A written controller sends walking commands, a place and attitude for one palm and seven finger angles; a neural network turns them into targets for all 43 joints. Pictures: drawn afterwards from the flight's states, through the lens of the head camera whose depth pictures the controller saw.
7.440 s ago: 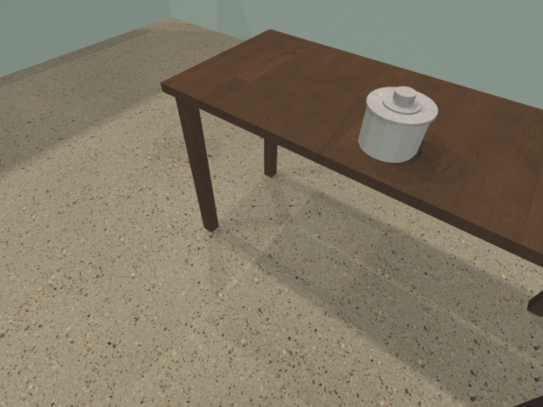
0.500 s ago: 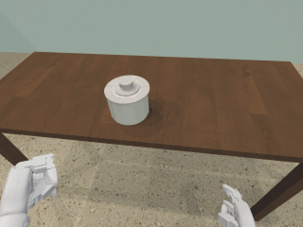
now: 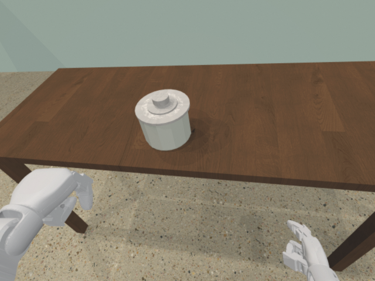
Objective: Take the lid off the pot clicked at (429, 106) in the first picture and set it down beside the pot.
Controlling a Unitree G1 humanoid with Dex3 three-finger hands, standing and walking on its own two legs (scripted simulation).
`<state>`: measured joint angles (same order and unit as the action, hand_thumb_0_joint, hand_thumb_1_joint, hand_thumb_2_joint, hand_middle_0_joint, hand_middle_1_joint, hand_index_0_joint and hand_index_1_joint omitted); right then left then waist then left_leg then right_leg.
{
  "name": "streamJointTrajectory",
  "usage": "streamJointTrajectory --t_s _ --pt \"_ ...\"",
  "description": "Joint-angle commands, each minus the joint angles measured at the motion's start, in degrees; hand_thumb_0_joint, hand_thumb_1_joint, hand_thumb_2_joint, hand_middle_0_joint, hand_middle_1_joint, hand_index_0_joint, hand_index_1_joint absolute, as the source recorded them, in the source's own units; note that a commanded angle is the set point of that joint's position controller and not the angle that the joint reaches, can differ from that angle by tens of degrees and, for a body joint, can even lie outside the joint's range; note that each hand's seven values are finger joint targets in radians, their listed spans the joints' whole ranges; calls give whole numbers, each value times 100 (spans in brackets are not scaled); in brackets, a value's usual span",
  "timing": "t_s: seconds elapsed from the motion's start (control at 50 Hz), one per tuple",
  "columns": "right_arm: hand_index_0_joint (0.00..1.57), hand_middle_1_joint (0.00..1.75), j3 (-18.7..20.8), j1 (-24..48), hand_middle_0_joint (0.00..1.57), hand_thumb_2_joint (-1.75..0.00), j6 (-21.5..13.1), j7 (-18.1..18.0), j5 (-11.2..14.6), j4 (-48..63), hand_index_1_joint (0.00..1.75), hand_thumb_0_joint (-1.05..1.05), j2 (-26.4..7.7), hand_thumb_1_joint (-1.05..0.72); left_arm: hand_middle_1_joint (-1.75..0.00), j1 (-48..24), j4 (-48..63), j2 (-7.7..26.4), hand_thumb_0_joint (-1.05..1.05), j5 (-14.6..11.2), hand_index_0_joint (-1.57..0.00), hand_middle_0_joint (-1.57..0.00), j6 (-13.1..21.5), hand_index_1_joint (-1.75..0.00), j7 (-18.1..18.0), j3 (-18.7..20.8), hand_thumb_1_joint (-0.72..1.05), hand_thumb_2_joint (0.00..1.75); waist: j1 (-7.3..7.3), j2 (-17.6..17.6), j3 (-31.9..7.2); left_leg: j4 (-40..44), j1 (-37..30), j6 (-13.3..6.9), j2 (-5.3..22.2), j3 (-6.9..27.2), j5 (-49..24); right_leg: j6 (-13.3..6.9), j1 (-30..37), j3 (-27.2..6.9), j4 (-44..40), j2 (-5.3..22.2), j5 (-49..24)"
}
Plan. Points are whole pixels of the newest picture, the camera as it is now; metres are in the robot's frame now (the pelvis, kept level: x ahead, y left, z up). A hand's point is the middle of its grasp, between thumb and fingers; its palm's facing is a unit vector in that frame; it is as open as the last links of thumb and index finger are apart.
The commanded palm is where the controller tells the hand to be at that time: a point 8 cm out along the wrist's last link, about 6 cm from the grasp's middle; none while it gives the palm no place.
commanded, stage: reach forward and open the fingers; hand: left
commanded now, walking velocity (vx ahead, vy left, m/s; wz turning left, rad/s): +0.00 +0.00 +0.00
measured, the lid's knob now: (160, 98) +0.55 +0.14 +0.11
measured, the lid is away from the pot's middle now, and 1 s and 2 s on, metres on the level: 0.00 0.00 0.00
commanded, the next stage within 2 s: move the open hand above the knob in 0.60 s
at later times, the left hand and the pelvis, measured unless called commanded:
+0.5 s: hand (59, 177) +0.25 +0.27 +0.15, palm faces -0.12 -0.01 -0.99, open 9.9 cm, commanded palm +0.24 +0.28 +0.23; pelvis -0.03 +0.04 +0.00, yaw -1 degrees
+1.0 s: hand (78, 144) +0.31 +0.25 +0.18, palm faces -0.11 -0.03 -0.99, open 10.2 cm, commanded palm +0.29 +0.24 +0.24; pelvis -0.03 +0.02 +0.00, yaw +0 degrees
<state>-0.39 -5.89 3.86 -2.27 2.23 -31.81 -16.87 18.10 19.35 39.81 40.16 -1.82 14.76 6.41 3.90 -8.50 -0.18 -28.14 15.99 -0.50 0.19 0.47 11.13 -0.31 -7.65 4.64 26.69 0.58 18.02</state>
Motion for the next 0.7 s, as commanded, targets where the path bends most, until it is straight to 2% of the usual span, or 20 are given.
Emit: streamJointTrajectory --t_s 0.0,0.04,0.06,0.12,0.14,0.18,0.24,0.28,0.34,0.36,0.4,0.44,0.46,0.5,0.54,0.56,0.58,0.64,0.66,0.68 --pt "20 30 135 730 20 -90 -261 -3 21 920 30 0 -482 -90 -58 -1265 236 1589 0 -23 -100 -100 138 -58 58 1308 9 131 -91 671 -402 217 -945 -267 -253 -44 -1165 154 -587 -138 -707 -51 -1865" --pt "20 30 168 861 20 -90 -335 85 61 1022 30 0 -488 -90 -51 -1307 424 1390 0 -124 -97 -97 201 -51 106 1226 3 132 -76 415 -558 200 -1105 -259 -257 -35 -1215 91 -566 -171 -725 -114 -1855" --pt "20 30 158 779 20 -90 -306 100 23 1036 30 0 -461 -90 -47 -1470 611 1262 0 -199 -96 -96 259 -47 159 1019 0 133 -66 380 -827 279 -1168 -260 -276 -38 -1223 116 -422 -100 -696 -80 -1782" --pt "20 30 197 807 20 -90 -370 140 8 1079 30 0 -459 -90 -36 -1872 1086 1355 0 -173 -92 -92 376 -36 112 961 -9 135 -29 232 -1154 360 -1393 -250 -230 46 -1272 103 -400 -121 -694 -82 -1622" --pt "20 30 206 844 20 -90 -429 171 18 1094 30 0 -470 -90 -33 -1739 872 1398 0 -104 -91 -91 318 -33 64 1110 -12 136 -47 293 -1052 310 -1355 -245 -221 68 -1210 57 -465 -138 -692 -159 -1551" --pt "20 30 192 729 20 -90 -342 144 19 919 30 0 -502 -90 -26 -2395 523 1781 0 85 -88 -88 304 -26 22 1301 -17 138 -35 441 -920 496 -1223 -214 -170 96 -911 59 -472 -88 -740 -130 -1130" --pt "20 30 183 798 20 -90 -324 184 63 907 30 0 -545 -90 -15 -2807 72 1851 0 211 -84 -84 158 -15 -113 1413 -26 142 -21 206 -774 573 -1114 -180 -152 167 -642 -40 -541 -90 -713 -195 -779" --pt "20 30 171 831 20 -90 -298 214 82 906 30 0 -488 -90 -8 -3132 71 1454 0 125 -82 -82 114 -8 -45 941 -33 144 -22 233 -905 721 -1173 -153 -116 218 -531 -17 -517 -36 -685 -165 -611" --pt "20 30 212 938 20 -90 -427 328 94 1111 30 0 -475 -90 -8 -2803 424 818 0 -34 -82 -82 3 -8 52 386 -33 145 -65 66 -1227 647 -1458 -171 -129 321 -580 -43 -541 -60 -568 -217 -728" --pt "20 30 183 952 20 -90 -401 336 60 1025 30 0 -479 -90 -8 -3020 500 955 0 39 -82 -82 -15 -8 160 310 -33 146 -48 172 -1381 785 -1444 -163 -105 320 -545 -19 -461 -44 -607 -182 -767" --pt "20 30 194 885 20 -90 -345 314 45 944 30 0 -563 -90 -8 -3153 155 1354 0 137 -83 -83 -117 -8 177 622 -34 147 -40 539 -1002 838 -1138 -151 -94 333 -261 -9 -514 -48 -660 -206 -576" --pt "20 30 159 938 20 -90 -383 273 63 917 30 0 -582 -90 -8 -3932 291 1984 0 339 -83 -83 -114 -8 97 1087 -34 148 -60 211 -1067 775 -1164 -158 -89 369 -116 -74 -545 -96 -564 -239 -395" --pt "20 30 77 977 20 -90 -370 242 27 820 30 0 -515 -90 -8 -4540 154 2044 0 495 -83 -83 -105 -8 145 957 -34 149 -35 118 -1264 888 -1167 -139 -94 433 -125 -79 -466 -68 -539 -204 -385" --pt "20 30 100 857 20 -90 -348 194 49 763 30 0 -511 -90 -8 -4565 -425 1863 0 416 -83 -83 -163 -8 142 901 -34 149 -43 227 -967 946 -1056 -119 -61 468 184 -68 -627 -43 -576 -207 -160" --pt "20 30 139 860 20 -90 -414 244 92 892 30 0 -514 -90 -8 -4328 -363 1642 0 221 -83 -83 -174 -8 181 876 -34 150 -43 53 -1148 787 -1258 -148 -109 445 -18 -109 -620 -74 -532 -248 -312" --pt "20 30 90 934 20 -90 -386 271 58 883 30 0 -476 -90 -8 -4319 -473 1454 0 206 -83 -83 -216 -8 313 621 -35 150 -5 231 -1309 904 -1249 -127 -110 445 -134 -88 -503 -32 -522 -210 -462" --pt "20 30 114 933 20 -90 -373 290 88 945 30 0 -468 -90 -8 -4182 -422 1117 0 109 -83 -83 -259 -8 393 331 -35 150 -34 312 -1164 875 -1251 -131 -100 409 -160 -59 -564 -40 -545 -198 -491" --pt "20 30 141 985 20 -90 -398 349 142 1048 30 0 -491 -90 -8 -4101 -198 788 0 78 -83 -83 -305 -8 477 55 -35 152 -149 380 -1062 793 -1279 -146 -96 419 70 -57 -759 -44 -521 -243 -407" --pt "20 30 74 1029 20 -90 -357 323 103 965 30 0 -499 -90 -8 -4553 -255 992 0 227 -83 -83 -311 -8 551 12 -35 152 -138 441 -1050 954 -1162 -137 -94 412 252 -38 -746 -22 -564 -218 -329" --pt "20 30 105 1000 20 -90 -369 286 118 954 30 0 -518 -90 -8 -4976 -21 1315 0 276 -84 -84 -263 -8 506 225 -36 153 -124 398 -1083 960 -1196 -135 -70 422 351 -36 -689 -51 -549 -211 -228"
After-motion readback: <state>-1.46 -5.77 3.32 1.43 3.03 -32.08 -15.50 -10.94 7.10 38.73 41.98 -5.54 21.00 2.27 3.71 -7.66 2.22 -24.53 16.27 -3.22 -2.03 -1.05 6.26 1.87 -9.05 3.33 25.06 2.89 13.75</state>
